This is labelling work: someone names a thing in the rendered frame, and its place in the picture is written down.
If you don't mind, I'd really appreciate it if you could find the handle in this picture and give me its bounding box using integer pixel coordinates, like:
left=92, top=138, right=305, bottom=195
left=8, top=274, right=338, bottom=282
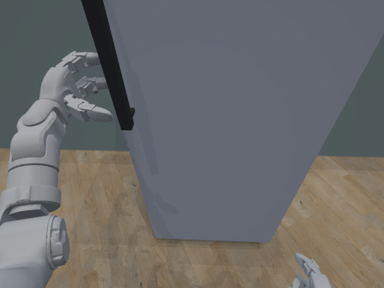
left=81, top=0, right=135, bottom=130

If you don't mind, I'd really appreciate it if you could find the left robot upper arm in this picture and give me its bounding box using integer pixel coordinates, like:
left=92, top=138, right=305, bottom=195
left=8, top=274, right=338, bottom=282
left=0, top=215, right=70, bottom=288

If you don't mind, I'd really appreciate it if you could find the fridge door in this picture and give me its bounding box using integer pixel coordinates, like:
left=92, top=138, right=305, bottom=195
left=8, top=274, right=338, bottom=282
left=103, top=0, right=384, bottom=242

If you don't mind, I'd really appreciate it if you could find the right robot hand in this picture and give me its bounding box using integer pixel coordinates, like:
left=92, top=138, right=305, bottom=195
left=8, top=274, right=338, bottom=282
left=289, top=253, right=332, bottom=288

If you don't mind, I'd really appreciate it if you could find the robot left forearm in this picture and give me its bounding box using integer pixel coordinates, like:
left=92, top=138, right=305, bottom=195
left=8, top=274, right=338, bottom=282
left=0, top=99, right=69, bottom=226

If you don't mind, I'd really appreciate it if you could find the left robot hand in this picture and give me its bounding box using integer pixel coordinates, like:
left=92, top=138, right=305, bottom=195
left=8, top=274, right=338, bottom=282
left=39, top=51, right=113, bottom=122

